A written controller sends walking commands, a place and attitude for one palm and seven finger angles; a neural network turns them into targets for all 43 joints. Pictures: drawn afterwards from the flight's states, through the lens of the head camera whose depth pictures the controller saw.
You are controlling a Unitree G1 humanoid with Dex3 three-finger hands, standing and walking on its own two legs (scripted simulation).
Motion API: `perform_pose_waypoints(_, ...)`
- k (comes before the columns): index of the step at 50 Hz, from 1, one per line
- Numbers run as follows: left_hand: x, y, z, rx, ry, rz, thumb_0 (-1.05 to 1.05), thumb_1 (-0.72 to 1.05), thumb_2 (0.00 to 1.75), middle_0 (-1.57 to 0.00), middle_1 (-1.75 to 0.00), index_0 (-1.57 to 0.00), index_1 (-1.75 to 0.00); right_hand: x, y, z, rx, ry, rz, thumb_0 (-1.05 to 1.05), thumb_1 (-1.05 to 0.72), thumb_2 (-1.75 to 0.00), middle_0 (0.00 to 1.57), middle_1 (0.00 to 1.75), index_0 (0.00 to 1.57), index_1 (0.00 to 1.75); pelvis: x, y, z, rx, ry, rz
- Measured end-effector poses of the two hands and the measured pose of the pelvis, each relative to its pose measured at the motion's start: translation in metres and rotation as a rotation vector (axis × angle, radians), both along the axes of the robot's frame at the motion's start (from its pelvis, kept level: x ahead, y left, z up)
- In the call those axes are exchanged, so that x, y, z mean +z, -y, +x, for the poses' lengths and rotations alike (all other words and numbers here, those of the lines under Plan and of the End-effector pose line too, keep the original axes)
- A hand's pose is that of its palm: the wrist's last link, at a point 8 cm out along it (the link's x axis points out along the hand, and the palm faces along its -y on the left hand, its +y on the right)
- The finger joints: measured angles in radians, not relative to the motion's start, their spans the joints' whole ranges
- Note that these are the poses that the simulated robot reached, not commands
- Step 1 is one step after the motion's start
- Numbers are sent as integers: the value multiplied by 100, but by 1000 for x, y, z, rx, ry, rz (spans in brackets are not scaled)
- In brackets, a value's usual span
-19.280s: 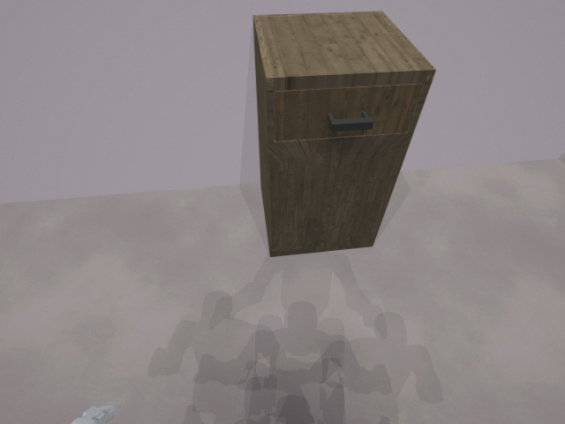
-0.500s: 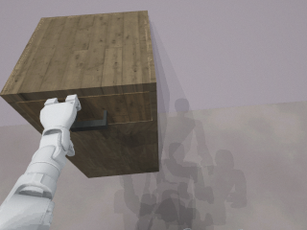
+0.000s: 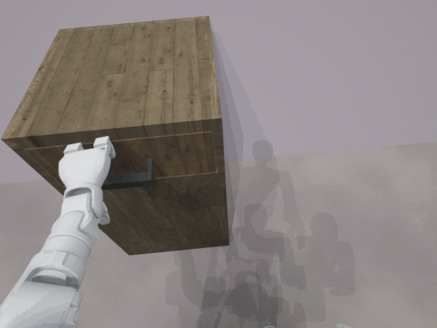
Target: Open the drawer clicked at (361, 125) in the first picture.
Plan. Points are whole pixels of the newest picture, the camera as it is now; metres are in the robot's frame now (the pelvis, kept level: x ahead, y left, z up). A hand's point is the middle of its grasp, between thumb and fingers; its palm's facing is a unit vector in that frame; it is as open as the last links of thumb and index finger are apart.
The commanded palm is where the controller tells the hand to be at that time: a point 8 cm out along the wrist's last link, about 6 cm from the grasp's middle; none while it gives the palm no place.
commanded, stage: move the hooked fingers above the handle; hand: left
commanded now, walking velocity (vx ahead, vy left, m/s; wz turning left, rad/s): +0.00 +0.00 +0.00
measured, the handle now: (128, 173) +0.46 +0.23 -0.05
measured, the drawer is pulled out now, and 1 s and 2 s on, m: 0.00 0.00 0.00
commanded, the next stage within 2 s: lower the fingers behind the handle in 0.88 s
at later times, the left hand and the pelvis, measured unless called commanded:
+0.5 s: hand (107, 179) +0.40 +0.25 +0.01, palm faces -0.05 +0.02 -1.00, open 13.8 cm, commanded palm +0.38 +0.24 +0.06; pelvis +0.00 +0.00 +0.00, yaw +0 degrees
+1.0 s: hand (101, 185) +0.39 +0.26 +0.01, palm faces -0.03 -0.01 -1.00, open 13.8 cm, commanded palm +0.37 +0.24 +0.06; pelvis +0.00 +0.00 +0.00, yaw +1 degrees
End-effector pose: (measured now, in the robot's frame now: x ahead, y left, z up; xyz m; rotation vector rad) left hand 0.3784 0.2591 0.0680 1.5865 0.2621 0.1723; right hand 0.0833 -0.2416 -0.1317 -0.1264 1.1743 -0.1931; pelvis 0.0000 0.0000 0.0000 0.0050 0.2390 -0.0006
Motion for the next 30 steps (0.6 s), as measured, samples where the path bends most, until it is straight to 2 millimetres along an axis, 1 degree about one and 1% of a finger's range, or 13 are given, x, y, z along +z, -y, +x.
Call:
perform_pose_waypoints(2, 1, -3, -4, -18, -38, -16, 0, -49, 30, -35, -122, -32, -120, 4, 2, 0, 8, 7, -19, 1, -90, -90, 20, 30, 20, 30, 2, 1, 1, 11, 9, -3)
perform_pose_waypoints(4, 0, 2, -7, -78, -61, -44, 0, -49, 30, -34, -122, -32, -120, 9, 7, 1, 24, 13, -46, 1, -90, -90, 20, 30, 20, 30, 2, 2, 1, 23, 16, -7)
perform_pose_waypoints(7, -6, 23, -9, -208, -58, -88, 0, -49, 30, -33, -121, -32, -120, 13, 16, 5, 46, 23, -88, 1, -90, -90, 20, 30, 20, 30, 0, 1, 1, 36, 19, -12)
perform_pose_waypoints(10, -10, 46, -9, -324, -6, -106, 0, -49, 30, -33, -120, -32, -120, 14, 23, 9, 52, 37, -114, 1, -90, -90, 20, 30, 20, 30, -4, -1, -1, 39, 9, -14)
perform_pose_waypoints(12, -11, 54, -5, -356, 49, -104, 0, -49, 30, -33, -120, -32, -120, 12, 26, 11, 52, 43, -121, 1, -90, -90, 20, 30, 20, 30, -8, -1, -4, 34, -2, -13)
perform_pose_waypoints(14, -10, 52, 1, -340, 114, -87, 0, -49, 30, -33, -120, -32, -120, 9, 27, 11, 50, 42, -118, 1, -90, -90, 20, 30, 20, 30, -11, -1, -6, 26, -15, -10)
perform_pose_waypoints(17, -3, 36, 9, -245, 179, -27, 0, -49, 30, -33, -120, -32, -120, 2, 24, 8, 43, 28, -94, 0, -91, -90, 20, 30, 20, 30, -13, -1, -8, 15, -29, -7)
perform_pose_waypoints(18, -1, 33, 10, -234, 182, -13, 0, -49, 30, -34, -121, -32, -120, -1, 22, 6, 40, 19, -82, 0, -91, -90, 20, 30, 20, 30, -13, -1, -8, 12, -32, -6)
perform_pose_waypoints(21, -1, 29, 11, -166, 133, 23, 0, -49, 30, -37, -125, -32, -121, -6, 15, 1, 24, -3, -41, 0, -91, -90, 20, 30, 20, 30, -10, -1, -7, 6, -31, -4)
perform_pose_waypoints(25, -5, 16, 9, -51, 4, 0, 0, -49, 30, -36, -124, -32, -121, -4, 7, -7, 1, -16, -13, 1, -91, -90, 20, 30, 20, 30, -4, 0, -5, 4, -15, 0)
perform_pose_waypoints(27, -7, 13, 8, -48, -47, -19, 0, -49, 30, -35, -123, -32, -121, 0, 7, -11, -3, -15, -20, 1, -90, -90, 20, 30, 20, 30, -2, 2, -4, 9, -7, 0)
perform_pose_waypoints(30, -7, 20, 8, -124, -67, -53, 0, -49, 30, -34, -122, -32, -121, 5, 11, -15, 0, -14, -51, 1, -90, -90, 20, 30, 20, 30, -1, 3, -2, 16, -3, -4)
